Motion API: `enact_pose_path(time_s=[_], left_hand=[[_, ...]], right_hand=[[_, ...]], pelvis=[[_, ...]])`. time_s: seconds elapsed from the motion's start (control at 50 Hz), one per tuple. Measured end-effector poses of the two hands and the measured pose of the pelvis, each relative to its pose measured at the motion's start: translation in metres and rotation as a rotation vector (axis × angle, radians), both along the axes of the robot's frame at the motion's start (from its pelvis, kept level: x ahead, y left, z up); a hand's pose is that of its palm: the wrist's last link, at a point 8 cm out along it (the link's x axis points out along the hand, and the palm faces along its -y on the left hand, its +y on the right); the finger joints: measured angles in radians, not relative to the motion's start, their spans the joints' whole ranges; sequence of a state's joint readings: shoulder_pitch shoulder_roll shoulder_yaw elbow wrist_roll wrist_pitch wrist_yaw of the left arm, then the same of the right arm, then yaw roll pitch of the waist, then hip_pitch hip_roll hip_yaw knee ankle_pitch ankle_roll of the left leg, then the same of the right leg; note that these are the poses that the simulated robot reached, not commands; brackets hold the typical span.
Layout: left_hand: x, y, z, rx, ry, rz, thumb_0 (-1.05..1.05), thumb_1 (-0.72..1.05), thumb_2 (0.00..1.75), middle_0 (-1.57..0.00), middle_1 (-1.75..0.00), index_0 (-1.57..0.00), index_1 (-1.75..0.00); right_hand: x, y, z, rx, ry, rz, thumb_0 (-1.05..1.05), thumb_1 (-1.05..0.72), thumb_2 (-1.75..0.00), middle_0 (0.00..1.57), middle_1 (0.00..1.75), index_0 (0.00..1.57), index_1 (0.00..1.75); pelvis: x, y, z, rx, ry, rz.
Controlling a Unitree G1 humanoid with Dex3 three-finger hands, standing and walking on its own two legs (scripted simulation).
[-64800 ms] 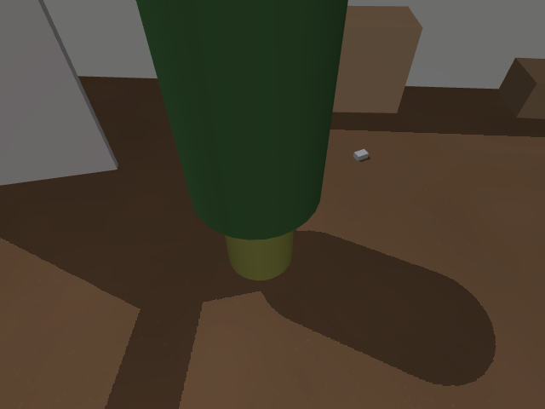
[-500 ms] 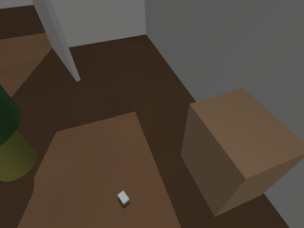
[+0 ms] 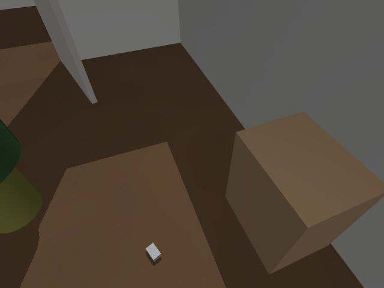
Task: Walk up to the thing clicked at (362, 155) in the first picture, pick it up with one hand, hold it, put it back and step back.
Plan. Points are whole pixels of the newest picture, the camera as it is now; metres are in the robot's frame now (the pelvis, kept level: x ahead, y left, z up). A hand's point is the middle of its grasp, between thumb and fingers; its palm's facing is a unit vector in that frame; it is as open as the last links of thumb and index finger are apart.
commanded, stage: stand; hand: left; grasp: from above
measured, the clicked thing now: (153, 252) +0.45 +0.25 -0.77
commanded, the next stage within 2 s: step back in 0.94 s
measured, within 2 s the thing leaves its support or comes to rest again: neither
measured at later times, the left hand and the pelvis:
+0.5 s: hand out of the picture +0.06 +0.25 -0.16, palm faces +0.02 -0.94 -0.34, open 7.4 cm; pelvis +0.00 +0.00 +0.00, yaw +0 degrees
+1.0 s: hand out of the picture +0.07 +0.25 -0.16, palm faces +0.03 -0.94 -0.35, open 7.4 cm; pelvis -0.01 +0.00 +0.00, yaw +0 degrees
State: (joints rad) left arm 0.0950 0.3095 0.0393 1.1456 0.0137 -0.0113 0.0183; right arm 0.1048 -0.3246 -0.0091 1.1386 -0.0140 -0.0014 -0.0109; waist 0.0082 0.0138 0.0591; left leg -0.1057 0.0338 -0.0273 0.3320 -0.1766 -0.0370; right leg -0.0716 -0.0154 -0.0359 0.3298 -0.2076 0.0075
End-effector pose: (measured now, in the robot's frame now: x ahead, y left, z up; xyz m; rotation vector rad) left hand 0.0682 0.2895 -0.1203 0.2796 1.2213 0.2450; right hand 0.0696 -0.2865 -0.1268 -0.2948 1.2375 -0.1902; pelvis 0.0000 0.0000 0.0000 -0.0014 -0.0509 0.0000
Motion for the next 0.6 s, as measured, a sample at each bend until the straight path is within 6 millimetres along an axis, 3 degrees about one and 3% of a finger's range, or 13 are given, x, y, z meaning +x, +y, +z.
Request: enact_pose_path(time_s=[0.6], left_hand=[[-0.015,0.005,-0.001,0.001,0.039,-0.007,0.01,0.91,0.9,-0.21,-0.3,-0.2,-0.3]], right_hand=[[-0.013,-0.003,0.0,0.001,0.034,-0.006,0.0,-0.91,-0.9,0.21,0.3,0.2,0.29]], pelvis=[[-0.002,0.001,0.001,0.003,0.01,0.0]])
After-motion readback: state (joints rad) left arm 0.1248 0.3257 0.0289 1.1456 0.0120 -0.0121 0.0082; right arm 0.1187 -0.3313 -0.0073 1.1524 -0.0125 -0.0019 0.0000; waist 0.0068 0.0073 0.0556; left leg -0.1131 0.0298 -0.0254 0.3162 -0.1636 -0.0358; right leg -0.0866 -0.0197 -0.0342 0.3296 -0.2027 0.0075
